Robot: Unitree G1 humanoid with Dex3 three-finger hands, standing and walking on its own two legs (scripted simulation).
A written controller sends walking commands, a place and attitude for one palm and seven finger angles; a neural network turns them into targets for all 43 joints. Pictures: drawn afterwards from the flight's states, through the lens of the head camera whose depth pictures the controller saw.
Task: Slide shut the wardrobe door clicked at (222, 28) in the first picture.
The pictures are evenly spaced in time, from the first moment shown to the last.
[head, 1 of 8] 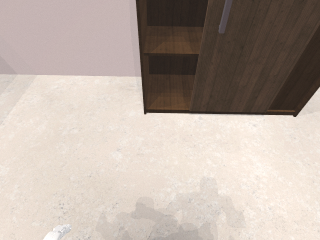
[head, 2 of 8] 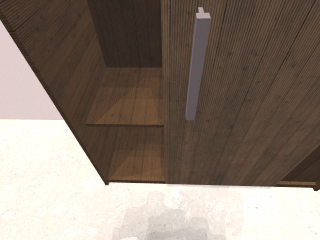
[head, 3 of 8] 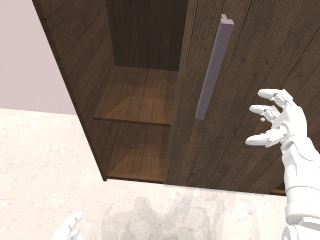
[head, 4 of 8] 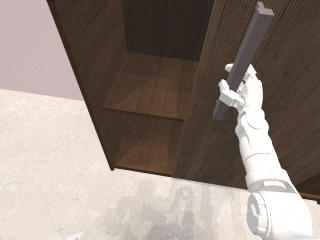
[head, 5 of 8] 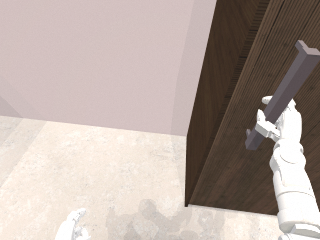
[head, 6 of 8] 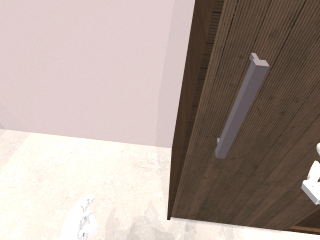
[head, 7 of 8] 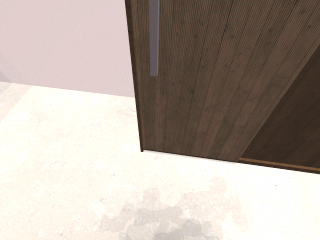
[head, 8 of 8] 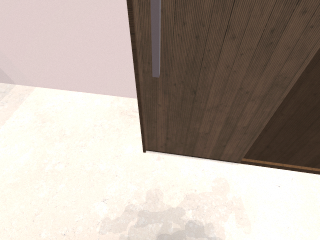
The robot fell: no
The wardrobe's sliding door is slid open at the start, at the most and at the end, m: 0.37 0.37 0.00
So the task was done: yes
